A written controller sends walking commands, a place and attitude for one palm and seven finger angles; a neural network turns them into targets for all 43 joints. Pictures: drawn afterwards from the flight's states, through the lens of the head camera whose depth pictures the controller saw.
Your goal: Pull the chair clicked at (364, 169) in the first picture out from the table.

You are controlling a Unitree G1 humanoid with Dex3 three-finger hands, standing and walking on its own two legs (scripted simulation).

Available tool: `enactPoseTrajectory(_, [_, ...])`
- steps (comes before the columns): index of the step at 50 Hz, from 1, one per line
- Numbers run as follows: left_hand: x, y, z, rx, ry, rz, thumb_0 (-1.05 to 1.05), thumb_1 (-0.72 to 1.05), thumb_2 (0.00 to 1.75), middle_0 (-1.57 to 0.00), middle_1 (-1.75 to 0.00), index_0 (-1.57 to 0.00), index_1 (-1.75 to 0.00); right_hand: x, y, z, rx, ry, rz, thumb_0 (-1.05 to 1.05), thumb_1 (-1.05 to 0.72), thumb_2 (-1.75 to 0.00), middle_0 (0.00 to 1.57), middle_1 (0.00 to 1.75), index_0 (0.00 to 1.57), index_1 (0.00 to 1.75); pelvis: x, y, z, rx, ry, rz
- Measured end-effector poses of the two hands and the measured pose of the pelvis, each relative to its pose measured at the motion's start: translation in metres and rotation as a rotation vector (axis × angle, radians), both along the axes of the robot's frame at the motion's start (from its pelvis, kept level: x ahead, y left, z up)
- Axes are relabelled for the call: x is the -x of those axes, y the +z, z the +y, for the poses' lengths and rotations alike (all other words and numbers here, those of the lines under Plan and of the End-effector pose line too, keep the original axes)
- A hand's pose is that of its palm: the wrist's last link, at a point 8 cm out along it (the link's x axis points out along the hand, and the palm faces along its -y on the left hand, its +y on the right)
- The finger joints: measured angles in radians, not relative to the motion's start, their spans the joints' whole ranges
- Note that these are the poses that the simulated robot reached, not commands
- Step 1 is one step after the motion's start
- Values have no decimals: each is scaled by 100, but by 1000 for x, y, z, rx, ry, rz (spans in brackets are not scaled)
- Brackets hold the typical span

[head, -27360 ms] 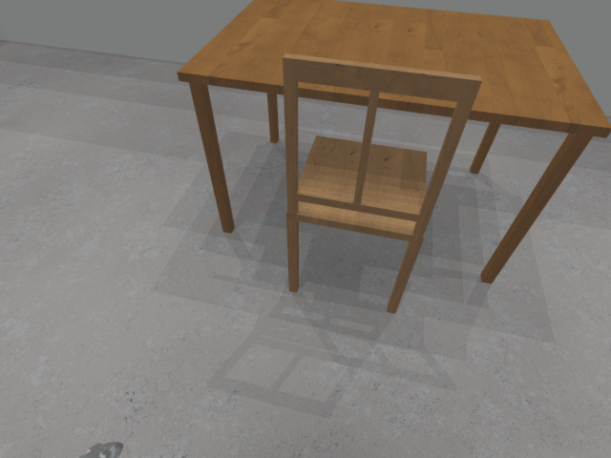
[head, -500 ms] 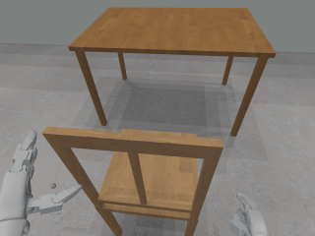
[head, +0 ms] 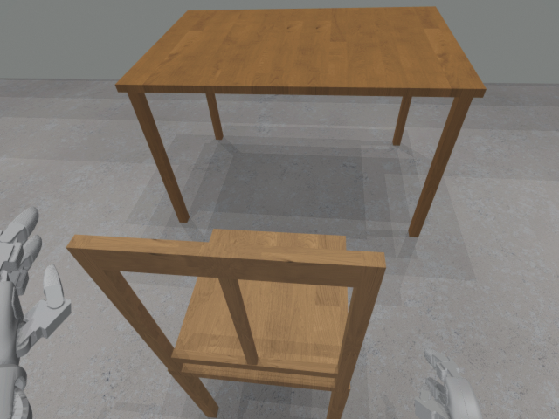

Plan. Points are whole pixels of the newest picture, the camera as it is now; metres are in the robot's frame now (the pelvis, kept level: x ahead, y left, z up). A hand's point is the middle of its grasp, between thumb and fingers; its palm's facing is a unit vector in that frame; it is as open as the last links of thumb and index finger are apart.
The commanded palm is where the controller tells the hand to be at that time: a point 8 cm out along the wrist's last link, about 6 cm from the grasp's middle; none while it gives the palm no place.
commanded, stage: draw the hand back to the body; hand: left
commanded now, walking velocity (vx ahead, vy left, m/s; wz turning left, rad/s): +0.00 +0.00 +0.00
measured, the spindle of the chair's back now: (242, 325) +0.28 +0.11 -0.08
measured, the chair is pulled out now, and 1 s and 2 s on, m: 0.58 0.58 0.58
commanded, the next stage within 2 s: step back with the hand held close in 0.16 s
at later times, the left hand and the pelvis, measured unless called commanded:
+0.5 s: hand (59, 303) +0.19 +0.26 +0.16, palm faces +0.39 -0.77 -0.50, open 7.4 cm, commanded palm +0.13 +0.30 +0.18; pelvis -0.02 +0.01 +0.00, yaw -1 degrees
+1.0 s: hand out of the picture +0.11 +0.28 +0.15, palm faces +0.45 -0.78 -0.43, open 7.4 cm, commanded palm +0.05 +0.31 +0.18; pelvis -0.09 +0.01 -0.01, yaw +0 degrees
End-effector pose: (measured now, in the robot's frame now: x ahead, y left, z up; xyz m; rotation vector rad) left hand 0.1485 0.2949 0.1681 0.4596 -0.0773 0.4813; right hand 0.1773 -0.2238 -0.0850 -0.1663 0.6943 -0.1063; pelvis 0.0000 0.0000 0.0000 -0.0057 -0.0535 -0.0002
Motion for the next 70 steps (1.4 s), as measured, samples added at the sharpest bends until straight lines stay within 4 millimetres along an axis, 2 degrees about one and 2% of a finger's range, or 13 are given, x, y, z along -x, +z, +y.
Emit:
enactPoseTrajectory(3, [1, -2, -6, 4, -20, 11, 2, 86, 88, -20, -30, -21, -29, 2, 1, -4, 10, -4, -1, 1, -90, -90, 20, 30, 20, 30, -1, 0, -2, 0, 0, -1])
enactPoseTrajectory(6, [3, 5, -8, -16, -30, -8, 2, 87, 89, -21, -30, -21, -29, 2, 2, -6, 13, -7, -8, 1, -90, -90, 20, 30, 20, 30, -1, 0, -3, 2, 1, -4])
enactPoseTrajectory(10, [4, 13, -6, -40, -16, -37, 2, 88, 89, -21, -30, -22, -30, 0, 3, -6, 4, -10, -19, 1, -90, -90, 20, 30, 20, 30, 0, 0, -5, 3, 0, -10])
enactPoseTrajectory(17, [3, 10, -3, -26, -8, -32, 2, 89, 89, -21, -30, -21, -30, -1, 3, -3, -9, 2, -21, 1, -90, -90, 20, 30, 20, 30, 5, 0, -5, 7, 0, -3])
enactPoseTrajectory(21, [-1, 18, 0, -82, -42, -46, 2, 89, 89, -21, -30, -21, -30, 6, 0, -5, 0, -4, 7, 1, -90, -90, 20, 30, 20, 30, 12, 0, -1, 11, -3, 21])
enactPoseTrajectory(26, [1, 9, 1, -107, -90, 47, 2, 89, 89, -21, -30, -21, -30, 22, -5, -8, 3, -62, 59, 1, -90, -90, 20, 30, 20, 30, 20, 0, 7, 4, -16, 49])
enactPoseTrajectory(31, [14, 0, 5, -111, -110, 101, 2, 89, 89, -21, -30, -22, -30, 41, -8, -7, 15, -98, 100, 1, -90, -90, 20, 30, 20, 30, 30, -1, 11, -2, -18, 58])
enactPoseTrajectory(41, [53, 13, 6, -118, -96, -45, 2, 89, 89, -21, -30, -22, -30, 65, 1, 2, 34, -61, 55, 1, -90, -90, 20, 30, 20, 30, 60, -6, 7, 9, -7, 50])
enactPoseTrajectory(47, [76, 8, 10, -93, -70, -83, 2, 89, 89, -21, -30, -22, -30, 82, 5, 1, 52, -48, 17, 1, -90, -90, 20, 30, 20, 30, 78, -9, 9, 23, -3, 53])
enactPoseTrajectory(51, [84, 1, 19, -79, -61, -87, 2, 89, 89, -21, -30, -22, -30, 98, 6, 0, 87, -44, 28, 1, -90, -90, 20, 30, 20, 30, 88, -11, 15, 30, -1, 55])
enactPoseTrajectory(56, [92, 7, 26, -114, -73, -114, 2, 89, 89, -21, -30, -22, -30, 117, 6, 5, 98, -45, 38, 1, -90, -90, 20, 30, 20, 30, 99, -11, 18, 40, 7, 54])
enactPoseTrajectory(65, [110, 18, 11, -216, -108, -165, 2, 89, 89, -21, -30, -21, -30, 130, -12, 9, 54, -12, 32, 1, -90, -90, 20, 30, 20, 30, 114, -23, 7, 30, 19, 40])
enactPoseTrajectory(70, [118, 17, 5, -189, -81, -191, 2, 88, 89, -21, -30, -22, -30, 135, -20, 2, 55, 13, 66, 1, -90, -90, 20, 30, 20, 30, 119, -23, 2, 12, 31, 52])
